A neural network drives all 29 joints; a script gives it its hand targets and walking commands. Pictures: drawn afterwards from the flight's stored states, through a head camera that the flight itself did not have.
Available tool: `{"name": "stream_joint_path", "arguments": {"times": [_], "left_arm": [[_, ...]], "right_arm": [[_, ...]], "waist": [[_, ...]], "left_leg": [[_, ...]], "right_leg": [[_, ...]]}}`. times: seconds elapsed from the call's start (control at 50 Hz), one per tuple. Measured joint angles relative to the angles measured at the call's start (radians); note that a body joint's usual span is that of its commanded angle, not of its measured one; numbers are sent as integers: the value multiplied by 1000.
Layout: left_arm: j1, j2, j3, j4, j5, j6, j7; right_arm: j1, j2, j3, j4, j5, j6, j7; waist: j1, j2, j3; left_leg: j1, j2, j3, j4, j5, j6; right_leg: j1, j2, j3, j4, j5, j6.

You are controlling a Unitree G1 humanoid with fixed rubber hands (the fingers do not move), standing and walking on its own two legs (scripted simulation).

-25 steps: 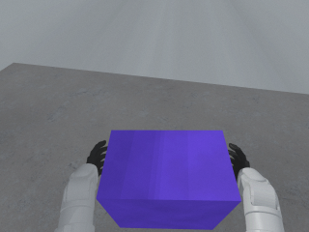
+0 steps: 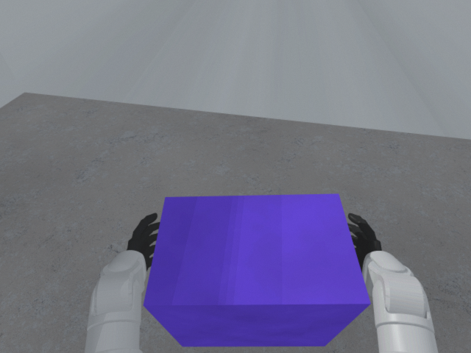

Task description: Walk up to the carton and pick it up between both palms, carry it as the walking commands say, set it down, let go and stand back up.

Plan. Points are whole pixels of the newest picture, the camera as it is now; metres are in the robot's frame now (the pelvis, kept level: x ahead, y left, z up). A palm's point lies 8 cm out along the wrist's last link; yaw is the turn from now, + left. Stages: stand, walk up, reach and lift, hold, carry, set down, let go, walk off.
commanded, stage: reach and lift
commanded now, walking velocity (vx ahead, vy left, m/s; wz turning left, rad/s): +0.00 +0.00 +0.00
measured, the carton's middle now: (252, 278) +0.27 -0.01 -0.03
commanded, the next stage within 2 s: hold in 0.74 s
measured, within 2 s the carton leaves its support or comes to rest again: neither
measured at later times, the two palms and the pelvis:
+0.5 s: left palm (135, 260) +0.28 +0.20 +0.04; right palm (363, 256) +0.27 -0.20 +0.04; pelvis +0.00 +0.00 +0.00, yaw +0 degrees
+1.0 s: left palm (133, 263) +0.27 +0.20 +0.04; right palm (363, 259) +0.27 -0.19 +0.04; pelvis +0.00 +0.00 +0.00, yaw +0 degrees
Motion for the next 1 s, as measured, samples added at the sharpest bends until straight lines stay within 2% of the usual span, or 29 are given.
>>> {"name": "stream_joint_path", "arguments": {"times": [0.46, 1.0], "left_arm": [[22, -3, -6, -29, -7, 4, 8], [24, -5, -6, -18, -7, 5, 11]], "right_arm": [[21, -9, 20, -18, -1, -7, 3], [25, -10, 22, -9, -6, -8, 4]], "waist": [[25, 2, 1], [28, 3, 1]], "left_leg": [[0, 1, 4, -9, 2, -1], [6, -3, 8, 6, -2, 2]], "right_leg": [[-6, 1, -3, 5, -4, -3], [-2, -2, -6, 22, -11, -1]]}}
